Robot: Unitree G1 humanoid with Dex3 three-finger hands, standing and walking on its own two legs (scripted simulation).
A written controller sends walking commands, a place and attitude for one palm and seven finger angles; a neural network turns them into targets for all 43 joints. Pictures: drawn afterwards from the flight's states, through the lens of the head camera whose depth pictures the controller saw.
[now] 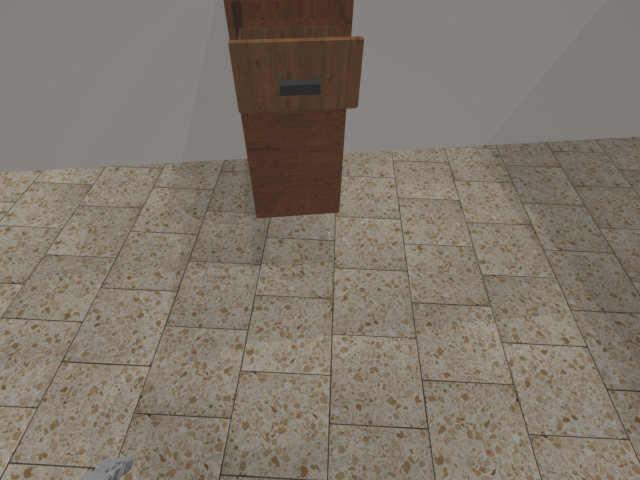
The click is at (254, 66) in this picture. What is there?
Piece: drawer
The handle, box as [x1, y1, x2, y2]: [279, 75, 320, 95]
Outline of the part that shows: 319,79 318,80 316,78 316,75 313,75 312,80 284,81 283,76 280,76 280,95 320,93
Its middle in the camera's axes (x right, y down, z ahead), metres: -0.06 -0.39 +0.98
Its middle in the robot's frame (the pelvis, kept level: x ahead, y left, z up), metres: +1.00 +0.10 +0.02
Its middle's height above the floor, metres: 0.78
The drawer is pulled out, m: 0.29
